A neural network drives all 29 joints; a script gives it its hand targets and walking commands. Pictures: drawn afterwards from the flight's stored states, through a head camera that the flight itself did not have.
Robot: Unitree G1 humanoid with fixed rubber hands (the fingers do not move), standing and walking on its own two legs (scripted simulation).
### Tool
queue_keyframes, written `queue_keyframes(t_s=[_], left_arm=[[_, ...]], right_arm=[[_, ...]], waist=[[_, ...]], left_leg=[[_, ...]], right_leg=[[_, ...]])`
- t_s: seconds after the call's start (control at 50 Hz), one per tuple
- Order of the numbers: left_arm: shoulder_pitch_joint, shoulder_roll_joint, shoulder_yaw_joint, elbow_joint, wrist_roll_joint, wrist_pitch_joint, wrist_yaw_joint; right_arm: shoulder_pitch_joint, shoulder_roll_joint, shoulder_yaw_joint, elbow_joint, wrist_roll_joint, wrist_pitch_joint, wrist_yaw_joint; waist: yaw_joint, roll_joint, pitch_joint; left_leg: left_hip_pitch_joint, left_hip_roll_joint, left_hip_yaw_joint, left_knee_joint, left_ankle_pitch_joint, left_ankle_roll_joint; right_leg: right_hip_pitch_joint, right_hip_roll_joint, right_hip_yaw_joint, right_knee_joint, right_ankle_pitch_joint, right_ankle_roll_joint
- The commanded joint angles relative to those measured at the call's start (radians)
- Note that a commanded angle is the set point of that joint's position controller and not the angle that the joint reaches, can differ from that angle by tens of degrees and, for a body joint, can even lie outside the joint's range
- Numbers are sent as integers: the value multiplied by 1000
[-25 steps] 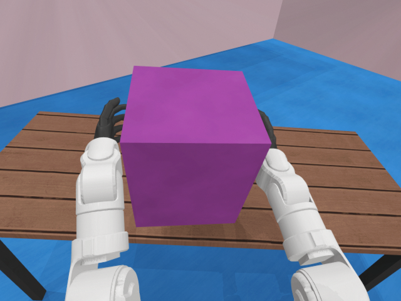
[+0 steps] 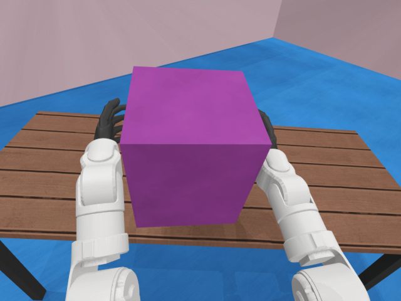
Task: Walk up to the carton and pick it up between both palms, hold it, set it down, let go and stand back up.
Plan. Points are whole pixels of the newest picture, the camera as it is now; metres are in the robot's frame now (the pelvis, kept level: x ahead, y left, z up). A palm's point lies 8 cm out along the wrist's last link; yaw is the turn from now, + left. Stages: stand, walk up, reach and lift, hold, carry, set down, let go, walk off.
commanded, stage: hold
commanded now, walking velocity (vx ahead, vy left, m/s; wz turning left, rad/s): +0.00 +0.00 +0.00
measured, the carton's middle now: (188, 150) +0.37 +0.01 +0.15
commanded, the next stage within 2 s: none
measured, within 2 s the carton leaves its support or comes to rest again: neither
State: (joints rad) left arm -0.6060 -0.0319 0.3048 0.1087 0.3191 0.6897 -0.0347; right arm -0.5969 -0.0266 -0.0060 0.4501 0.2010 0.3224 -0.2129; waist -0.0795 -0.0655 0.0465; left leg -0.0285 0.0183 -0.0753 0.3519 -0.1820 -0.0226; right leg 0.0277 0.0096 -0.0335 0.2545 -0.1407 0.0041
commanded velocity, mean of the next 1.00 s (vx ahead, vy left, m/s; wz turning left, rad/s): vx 0.00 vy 0.00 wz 0.00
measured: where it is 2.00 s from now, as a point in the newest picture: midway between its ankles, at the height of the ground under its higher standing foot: outside the picture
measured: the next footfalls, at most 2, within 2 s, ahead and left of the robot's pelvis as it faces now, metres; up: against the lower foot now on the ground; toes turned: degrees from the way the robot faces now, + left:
none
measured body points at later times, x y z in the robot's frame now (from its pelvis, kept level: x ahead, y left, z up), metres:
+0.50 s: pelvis +0.00 +0.00 +0.00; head -0.04 +0.03 +0.45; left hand +0.38 +0.16 +0.19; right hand +0.37 -0.14 +0.17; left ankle +0.02 +0.13 -0.75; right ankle +0.01 -0.12 -0.75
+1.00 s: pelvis +0.00 +0.00 +0.00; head -0.04 +0.03 +0.45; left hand +0.38 +0.16 +0.19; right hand +0.37 -0.14 +0.17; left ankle +0.02 +0.13 -0.75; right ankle +0.01 -0.12 -0.75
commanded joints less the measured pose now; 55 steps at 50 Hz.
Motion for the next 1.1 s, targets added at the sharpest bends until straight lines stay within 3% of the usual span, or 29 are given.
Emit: queue_keyframes(t_s=[0.0,1.08], left_arm=[[-519,-568,-527,-47,-151,-36,-143],[-516,-565,-527,-50,-151,-35,-143]], right_arm=[[-815,542,374,-326,64,-75,98],[-811,538,373,-326,62,-78,99]], waist=[[-11,95,-374],[-11,95,-372]], left_leg=[[75,-59,89,-25,265,-13],[78,-58,91,-26,263,-12]], right_leg=[[98,51,-49,-10,150,24],[96,50,-49,-10,146,24]])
